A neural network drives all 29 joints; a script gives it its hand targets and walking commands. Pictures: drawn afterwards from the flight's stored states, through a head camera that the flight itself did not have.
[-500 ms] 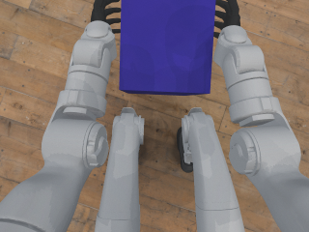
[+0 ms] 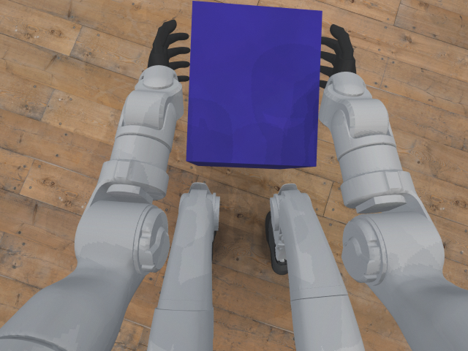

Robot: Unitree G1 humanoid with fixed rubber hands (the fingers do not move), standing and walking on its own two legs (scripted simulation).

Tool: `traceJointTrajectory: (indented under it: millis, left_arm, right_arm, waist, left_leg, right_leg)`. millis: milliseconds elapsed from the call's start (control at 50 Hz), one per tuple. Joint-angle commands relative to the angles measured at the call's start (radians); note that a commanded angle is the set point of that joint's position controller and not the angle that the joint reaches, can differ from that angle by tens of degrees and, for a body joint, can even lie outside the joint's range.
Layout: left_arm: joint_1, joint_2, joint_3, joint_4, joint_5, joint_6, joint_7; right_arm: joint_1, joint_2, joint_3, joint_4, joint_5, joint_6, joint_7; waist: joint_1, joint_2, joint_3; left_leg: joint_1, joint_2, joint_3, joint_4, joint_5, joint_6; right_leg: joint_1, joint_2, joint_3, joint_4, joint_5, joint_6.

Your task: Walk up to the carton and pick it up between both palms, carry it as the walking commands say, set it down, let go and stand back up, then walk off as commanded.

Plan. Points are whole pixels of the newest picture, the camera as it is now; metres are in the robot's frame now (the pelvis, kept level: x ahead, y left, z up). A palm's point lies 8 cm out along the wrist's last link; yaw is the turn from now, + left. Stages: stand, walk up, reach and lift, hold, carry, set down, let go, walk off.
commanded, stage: reach and lift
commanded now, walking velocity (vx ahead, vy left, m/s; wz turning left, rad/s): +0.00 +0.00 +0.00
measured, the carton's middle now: (246, 105) +0.48 -0.03 -0.13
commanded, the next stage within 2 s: none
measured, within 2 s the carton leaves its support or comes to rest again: neither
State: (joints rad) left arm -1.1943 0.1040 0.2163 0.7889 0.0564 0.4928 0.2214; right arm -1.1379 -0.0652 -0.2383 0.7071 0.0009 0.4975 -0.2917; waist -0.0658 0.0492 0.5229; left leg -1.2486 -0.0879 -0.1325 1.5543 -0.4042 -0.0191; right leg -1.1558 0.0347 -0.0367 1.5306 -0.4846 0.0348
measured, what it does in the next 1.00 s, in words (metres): rises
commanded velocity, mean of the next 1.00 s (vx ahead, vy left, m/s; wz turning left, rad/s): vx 0.00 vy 0.00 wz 0.00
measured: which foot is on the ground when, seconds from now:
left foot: down 0.00-1.00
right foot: down 0.00-1.00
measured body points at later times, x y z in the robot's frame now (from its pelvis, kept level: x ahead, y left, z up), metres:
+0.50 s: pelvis +0.00 +0.00 +0.06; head +0.21 +0.01 +0.45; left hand +0.49 +0.11 +0.02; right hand +0.47 -0.15 +0.04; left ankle +0.18 +0.10 -0.54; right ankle +0.14 -0.14 -0.54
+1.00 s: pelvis +0.01 +0.00 +0.12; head +0.18 +0.01 +0.53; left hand +0.48 +0.11 +0.10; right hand +0.45 -0.15 +0.11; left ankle +0.18 +0.10 -0.54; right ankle +0.14 -0.14 -0.54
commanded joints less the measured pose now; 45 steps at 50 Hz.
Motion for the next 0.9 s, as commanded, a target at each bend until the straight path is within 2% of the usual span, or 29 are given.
traceJointTrajectory:
  millis: [0, 40, 60, 80, 140, 160, 280, 300, 340, 360, 400, 420, 440, 460, 480, 520, 540, 560, 600, 620, 640, 660, 680, 720, 760, 780, 800, 820, 880]
  left_arm:
    - [-0.833, -1.321, -0.527, -0.37, -0.222, -0.088, -0.361]
    - [-0.767, -1.326, -0.543, -0.359, -0.222, -0.088, -0.362]
    - [-0.799, -1.326, -0.56, -0.397, -0.234, -0.09, -0.363]
    - [-0.783, -1.309, -0.529, -0.332, -0.224, -0.09, -0.367]
    - [-0.748, -1.327, -0.519, -0.296, -0.209, -0.091, -0.375]
    - [-0.746, -1.324, -0.512, -0.305, -0.209, -0.099, -0.376]
    - [-0.771, -1.315, -0.529, -0.342, -0.207, -0.095, -0.384]
    - [-0.756, -1.341, -0.532, -0.334, -0.207, -0.094, -0.382]
    - [-0.741, -1.358, -0.547, -0.334, -0.215, -0.09, -0.389]
    - [-0.743, -1.327, -0.528, -0.307, -0.216, -0.092, -0.397]
    - [-0.796, -1.343, -0.559, -0.374, -0.232, -0.097, -0.395]
    - [-0.804, -1.326, -0.554, -0.379, -0.227, -0.095, -0.394]
    - [-0.788, -1.341, -0.565, -0.381, -0.22, -0.09, -0.391]
    - [-0.777, -1.349, -0.565, -0.36, -0.226, -0.088, -0.394]
    - [-0.808, -1.351, -0.578, -0.409, -0.246, -0.091, -0.392]
    - [-0.824, -1.343, -0.578, -0.4, -0.242, -0.086, -0.394]
    - [-0.75, -1.347, -0.542, -0.329, -0.22, -0.082, -0.395]
    - [-0.75, -1.365, -0.565, -0.373, -0.216, -0.089, -0.397]
    - [-0.717, -1.369, -0.542, -0.327, -0.207, -0.085, -0.402]
    - [-0.742, -1.371, -0.556, -0.363, -0.221, -0.092, -0.404]
    - [-0.747, -1.374, -0.586, -0.396, -0.234, -0.089, -0.403]
    - [-0.715, -1.362, -0.549, -0.36, -0.213, -0.089, -0.402]
    - [-0.691, -1.363, -0.539, -0.342, -0.196, -0.091, -0.407]
    - [-0.695, -1.364, -0.555, -0.388, -0.211, -0.099, -0.409]
    - [-0.668, -1.361, -0.556, -0.385, -0.218, -0.098, -0.412]
    - [-0.696, -1.366, -0.589, -0.439, -0.228, -0.103, -0.414]
    - [-0.685, -1.334, -0.575, -0.42, -0.223, -0.104, -0.416]
    - [-0.688, -1.346, -0.578, -0.407, -0.229, -0.102, -0.419]
    - [-0.676, -1.361, -0.582, -0.417, -0.239, -0.106, -0.422]
  right_arm:
    - [-0.856, 1.211, 0.47, -0.371, 0.137, -0.083, 0.451]
    - [-0.838, 1.225, 0.513, -0.427, 0.141, -0.085, 0.447]
    - [-0.804, 1.223, 0.505, -0.388, 0.138, -0.08, 0.445]
    - [-0.809, 1.221, 0.485, -0.348, 0.129, -0.079, 0.444]
    - [-0.829, 1.232, 0.484, -0.381, 0.122, -0.088, 0.448]
    - [-0.835, 1.254, 0.503, -0.389, 0.139, -0.088, 0.45]
    - [-0.767, 1.253, 0.456, -0.327, 0.102, -0.077, 0.458]
    - [-0.783, 1.255, 0.468, -0.348, 0.116, -0.08, 0.464]
    - [-0.743, 1.253, 0.458, -0.333, 0.104, -0.076, 0.465]
    - [-0.776, 1.242, 0.453, -0.33, 0.101, -0.076, 0.465]
    - [-0.803, 1.241, 0.468, -0.377, 0.112, -0.081, 0.468]
    - [-0.79, 1.251, 0.462, -0.357, 0.103, -0.076, 0.471]
    - [-0.763, 1.254, 0.453, -0.341, 0.11, -0.069, 0.474]
    - [-0.773, 1.233, 0.458, -0.35, 0.106, -0.074, 0.477]
    - [-0.783, 1.259, 0.485, -0.371, 0.123, -0.068, 0.476]
    - [-0.763, 1.249, 0.455, -0.328, 0.112, -0.06, 0.482]
    - [-0.734, 1.25, 0.447, -0.312, 0.095, -0.058, 0.484]
    - [-0.715, 1.273, 0.454, -0.309, 0.1, -0.061, 0.485]
    - [-0.705, 1.273, 0.459, -0.316, 0.089, -0.061, 0.488]
    - [-0.718, 1.276, 0.47, -0.34, 0.101, -0.065, 0.488]
    - [-0.679, 1.287, 0.471, -0.325, 0.1, -0.056, 0.49]
    - [-0.678, 1.293, 0.465, -0.323, 0.087, -0.055, 0.491]
    - [-0.65, 1.301, 0.445, -0.288, 0.076, -0.054, 0.493]
    - [-0.65, 1.334, 0.495, -0.338, 0.098, -0.058, 0.497]
    - [-0.66, 1.351, 0.531, -0.37, 0.112, -0.054, 0.491]
    - [-0.639, 1.341, 0.533, -0.383, 0.115, -0.055, 0.49]
    - [-0.643, 1.35, 0.547, -0.357, 0.121, -0.05, 0.49]
    - [-0.631, 1.335, 0.529, -0.367, 0.104, -0.055, 0.489]
    - [-0.65, 1.333, 0.55, -0.402, 0.109, -0.056, 0.484]
  waist:
    - [-0.101, 0.058, -2.387]
    - [-0.104, 0.025, -2.423]
    - [-0.11, 0.042, -2.428]
    - [-0.11, 0.031, -2.337]
    - [-0.094, 0.03, -2.327]
    - [-0.07, 0.022, -2.311]
    - [-0.116, 0.038, -2.307]
    - [-0.1, 0.057, -2.292]
    - [-0.116, 0.058, -2.319]
    - [-0.115, 0.033, -2.261]
    - [-0.121, 0.06, -2.312]
    - [-0.126, 0.041, -2.302]
    - [-0.123, 0.071, -2.302]
    - [-0.133, 0.071, -2.283]
    - [-0.121, 0.051, -2.34]
    - [-0.137, 0.073, -2.269]
    - [-0.125, 0.048, -2.218]
    - [-0.124, 0.073, -2.269]
    - [-0.123, 0.057, -2.23]
    - [-0.122, 0.063, -2.269]
    - [-0.143, 0.059, -2.279]
    - [-0.119, 0.038, -2.233]
    - [-0.121, 0.041, -2.183]
    - [-0.093, 0.017, -2.262]
    - [-0.091, -0.012, -2.284]
    - [-0.112, 0.019, -2.313]
    - [-0.078, 0.001, -2.254]
    - [-0.103, -0.001, -2.253]
    - [-0.101, -0.003, -2.241]
  left_leg:
    - [0.823, -0.065, 0.065, -0.272, 0.095, 0.005]
    - [0.827, -0.069, 0.059, -0.286, 0.131, 0.013]
    - [0.837, -0.068, 0.063, -0.294, 0.134, 0.007]
    - [0.803, -0.064, 0.064, -0.312, 0.098, 0.011]
    - [0.824, -0.063, 0.057, -0.343, 0.091, 0.018]
    - [0.819, -0.064, 0.063, -0.353, 0.094, 0.021]
    - [0.908, -0.055, 0.046, -0.412, 0.042, 0.012]
    - [0.926, -0.052, 0.044, -0.42, 0.045, 0.012]
    - [0.944, -0.054, 0.04, -0.444, 0.062, 0.007]
    - [0.901, -0.049, 0.048, -0.453, 0.036, 0.011]
    - [0.966, -0.05, 0.037, -0.478, 0.024, 0.005]
    - [0.984, -0.049, 0.026, -0.484, 0.025, 0.006]
    - [1.028, -0.043, 0.028, -0.506, 0.033, 0.002]
    - [1.01, -0.04, 0.021, -0.506, 0.022, -0.002]
    - [1.04, -0.041, 0.017, -0.521, 0.035, 0.002]
    - [1.049, -0.035, 0.011, -0.547, 0.002, 0.001]
    - [1.019, -0.03, 0.013, -0.56, -0.001, 0.004]
    - [1.053, -0.032, 0.027, -0.561, 0.039, 0.0]
    - [1.02, -0.032, 0.025, -0.573, 0.046, 0.003]
    - [1.057, -0.034, 0.019, -0.583, 0.064, 0.001]
    - [1.095, -0.029, 0.016, -0.594, 0.081, 0.0]
    - [1.091, -0.032, 0.02, -0.608, 0.091, 0.002]
    - [1.066, -0.03, 0.033, -0.616, 0.108, 0.001]
    - [1.106, -0.03, 0.028, -0.625, 0.167, 0.006]
    - [1.119, -0.035, 0.035, -0.631, 0.207, 0.015]
    - [1.156, -0.039, 0.036, -0.642, 0.233, 0.01]
    - [1.115, -0.037, 0.036, -0.653, 0.207, 0.016]
    - [1.137, -0.035, 0.034, -0.666, 0.215, 0.012]
    - [1.163, -0.032, 0.029, -0.686, 0.228, 0.008]
  right_leg:
    - [0.41, 0.13, 0.04, -0.291, 0.143, -0.037]
    - [0.476, 0.138, 0.033, -0.302, 0.187, -0.034]
    - [0.498, 0.133, 0.038, -0.313, 0.193, -0.035]
    - [0.454, 0.128, 0.04, -0.335, 0.148, -0.029]
    - [0.493, 0.12, 0.053, -0.361, 0.148, -0.031]
    - [0.516, 0.118, 0.051, -0.372, 0.149, -0.025]
    - [0.517, 0.118, 0.047, -0.418, 0.112, -0.032]
    - [0.509, 0.115, 0.045, -0.427, 0.12, -0.036]
    - [0.554, 0.116, 0.042, -0.449, 0.145, -0.04]
    - [0.539, 0.113, 0.049, -0.468, 0.102, -0.033]
    - [0.572, 0.115, 0.044, -0.47, 0.114, -0.035]
    - [0.558, 0.117, 0.038, -0.477, 0.11, -0.033]
    - [0.578, 0.116, 0.037, -0.495, 0.128, -0.036]
    - [0.553, 0.114, 0.035, -0.497, 0.12, -0.04]
    - [0.607, 0.115, 0.04, -0.506, 0.132, -0.035]
    - [0.597, 0.107, 0.042, -0.534, 0.114, -0.037]
    - [0.591, 0.107, 0.039, -0.541, 0.106, -0.037]
    - [0.61, 0.109, 0.039, -0.551, 0.141, -0.041]
    - [0.635, 0.102, 0.043, -0.574, 0.153, -0.04]
    - [0.654, 0.103, 0.042, -0.579, 0.173, -0.039]
    - [0.683, 0.101, 0.043, -0.597, 0.193, -0.038]
    - [0.679, 0.104, 0.04, -0.606, 0.192, -0.035]
    - [0.668, 0.099, 0.042, -0.619, 0.195, -0.035]
    - [0.75, 0.096, 0.057, -0.63, 0.252, -0.03]
    - [0.807, 0.094, 0.063, -0.655, 0.284, -0.018]
    - [0.84, 0.093, 0.064, -0.665, 0.316, -0.022]
    - [0.834, 0.089, 0.076, -0.675, 0.277, -0.015]
    - [0.833, 0.086, 0.074, -0.693, 0.291, -0.021]
    - [0.866, 0.082, 0.071, -0.707, 0.306, -0.021]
